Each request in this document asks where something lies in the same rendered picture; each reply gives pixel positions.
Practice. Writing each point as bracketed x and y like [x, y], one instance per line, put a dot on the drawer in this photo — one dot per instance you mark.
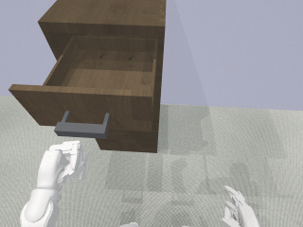
[95, 76]

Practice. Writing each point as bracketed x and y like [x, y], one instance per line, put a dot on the handle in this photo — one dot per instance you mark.
[82, 130]

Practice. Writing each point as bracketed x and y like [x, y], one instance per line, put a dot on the right robot hand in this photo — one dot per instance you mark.
[243, 214]

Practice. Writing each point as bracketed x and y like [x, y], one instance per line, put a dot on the robot left forearm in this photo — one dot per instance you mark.
[42, 209]

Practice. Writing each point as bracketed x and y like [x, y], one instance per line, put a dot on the cabinet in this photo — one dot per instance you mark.
[142, 19]

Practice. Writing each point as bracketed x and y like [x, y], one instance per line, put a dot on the left robot hand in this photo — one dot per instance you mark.
[61, 163]

